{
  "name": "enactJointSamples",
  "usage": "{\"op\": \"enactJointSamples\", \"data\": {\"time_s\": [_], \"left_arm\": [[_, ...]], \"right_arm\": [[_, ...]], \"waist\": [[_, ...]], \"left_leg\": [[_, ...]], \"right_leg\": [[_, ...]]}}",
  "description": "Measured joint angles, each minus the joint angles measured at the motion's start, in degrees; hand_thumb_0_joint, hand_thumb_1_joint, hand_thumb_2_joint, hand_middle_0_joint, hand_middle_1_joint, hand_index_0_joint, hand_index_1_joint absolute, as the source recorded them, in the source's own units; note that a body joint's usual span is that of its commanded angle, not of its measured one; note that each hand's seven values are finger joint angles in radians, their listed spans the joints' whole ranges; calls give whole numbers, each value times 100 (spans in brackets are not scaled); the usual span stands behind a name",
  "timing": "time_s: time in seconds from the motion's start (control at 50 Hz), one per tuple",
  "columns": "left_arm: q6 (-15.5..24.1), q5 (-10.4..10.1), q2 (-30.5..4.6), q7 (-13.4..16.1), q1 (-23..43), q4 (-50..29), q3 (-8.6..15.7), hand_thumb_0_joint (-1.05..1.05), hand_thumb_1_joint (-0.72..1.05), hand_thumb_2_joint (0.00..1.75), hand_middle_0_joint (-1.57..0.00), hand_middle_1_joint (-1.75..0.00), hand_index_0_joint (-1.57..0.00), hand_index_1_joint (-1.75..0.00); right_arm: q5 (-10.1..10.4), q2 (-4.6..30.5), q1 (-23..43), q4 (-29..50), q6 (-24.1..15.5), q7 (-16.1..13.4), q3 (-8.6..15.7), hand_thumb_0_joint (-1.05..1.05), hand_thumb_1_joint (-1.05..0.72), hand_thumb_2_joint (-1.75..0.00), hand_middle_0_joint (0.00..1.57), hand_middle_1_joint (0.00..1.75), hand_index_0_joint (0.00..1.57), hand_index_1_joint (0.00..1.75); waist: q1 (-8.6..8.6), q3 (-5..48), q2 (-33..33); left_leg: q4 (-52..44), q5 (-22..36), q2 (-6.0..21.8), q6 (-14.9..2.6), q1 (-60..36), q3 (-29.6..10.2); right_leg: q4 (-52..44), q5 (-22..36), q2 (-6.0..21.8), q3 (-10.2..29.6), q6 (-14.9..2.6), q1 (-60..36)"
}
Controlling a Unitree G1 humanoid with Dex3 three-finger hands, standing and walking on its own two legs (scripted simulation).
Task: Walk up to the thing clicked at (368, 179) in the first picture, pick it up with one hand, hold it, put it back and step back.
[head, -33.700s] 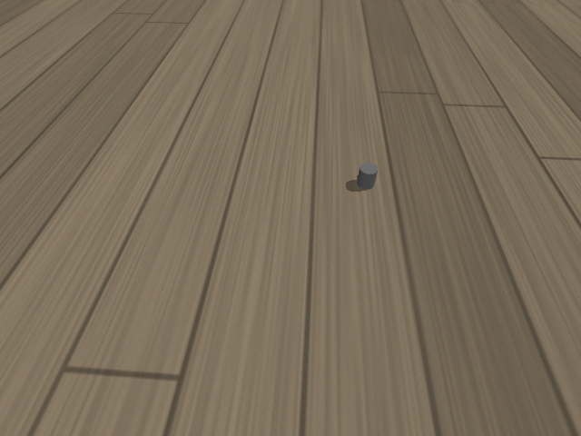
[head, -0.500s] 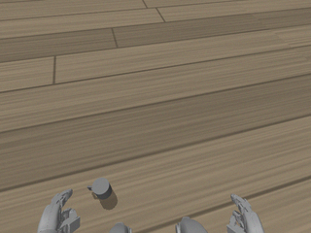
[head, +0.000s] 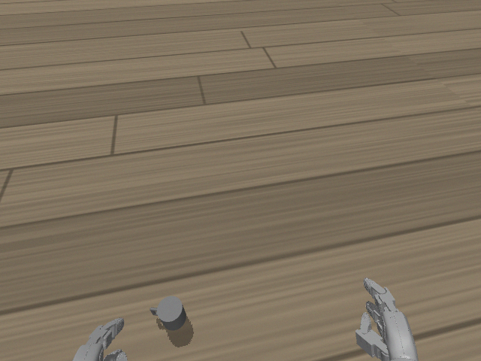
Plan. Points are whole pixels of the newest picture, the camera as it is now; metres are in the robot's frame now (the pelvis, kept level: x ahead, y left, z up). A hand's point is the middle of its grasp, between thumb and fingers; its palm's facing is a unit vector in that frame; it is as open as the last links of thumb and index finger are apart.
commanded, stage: home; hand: left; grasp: from above
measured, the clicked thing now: (167, 312) +0.45 +0.26 -0.66
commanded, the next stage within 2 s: stand in 1.70 s
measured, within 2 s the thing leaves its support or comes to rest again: neither
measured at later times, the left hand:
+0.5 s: hand out of the picture +0.17 +0.18 -0.05, palm faces +0.03 -0.98 -0.19, open 7.4 cm
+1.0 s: hand out of the picture +0.17 +0.18 -0.05, palm faces +0.03 -0.98 -0.20, open 7.4 cm
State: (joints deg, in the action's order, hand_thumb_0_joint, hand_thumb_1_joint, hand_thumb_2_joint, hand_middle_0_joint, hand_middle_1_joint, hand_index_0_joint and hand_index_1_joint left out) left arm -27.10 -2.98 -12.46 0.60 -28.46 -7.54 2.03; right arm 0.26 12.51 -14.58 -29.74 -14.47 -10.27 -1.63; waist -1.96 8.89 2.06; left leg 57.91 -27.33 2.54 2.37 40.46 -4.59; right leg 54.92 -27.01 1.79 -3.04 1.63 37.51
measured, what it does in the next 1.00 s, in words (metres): stands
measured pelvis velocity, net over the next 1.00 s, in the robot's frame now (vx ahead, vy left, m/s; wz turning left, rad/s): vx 0.01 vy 0.00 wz -0.01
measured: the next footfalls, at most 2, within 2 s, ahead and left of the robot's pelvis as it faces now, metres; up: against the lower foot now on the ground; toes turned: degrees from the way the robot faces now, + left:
none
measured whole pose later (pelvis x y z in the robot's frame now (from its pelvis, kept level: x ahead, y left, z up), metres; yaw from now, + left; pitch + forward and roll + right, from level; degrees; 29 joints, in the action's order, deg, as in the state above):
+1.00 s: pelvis +0.01 +0.00 +0.00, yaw -1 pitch +10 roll -2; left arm -26.9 -3.2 -12.8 0.8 -28.4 -7.8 1.8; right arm 0.2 12.0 -15.9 -31.4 -14.3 -10.2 -1.8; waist -2.2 9.0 2.5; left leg 58.3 -28.3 2.7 2.0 40.3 -4.1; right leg 54.8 -27.4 1.6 -2.5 2.0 37.4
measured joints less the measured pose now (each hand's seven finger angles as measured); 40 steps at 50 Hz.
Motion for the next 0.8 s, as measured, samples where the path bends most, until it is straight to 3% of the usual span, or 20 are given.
{"op": "enactJointSamples", "data": {"time_s": [0.8], "left_arm": [[-35,-3,-51,15,23,-27,-29,1,90,90,-20,-30,-20,-30]], "right_arm": [[7,-34,-105,-124,15,19,-12,1,-90,-90,20,30,20,30]], "waist": [[-26,-20,31]], "left_leg": [[15,-44,11,-51,-39,63]], "right_leg": [[-63,24,-13,66,51,-46]]}}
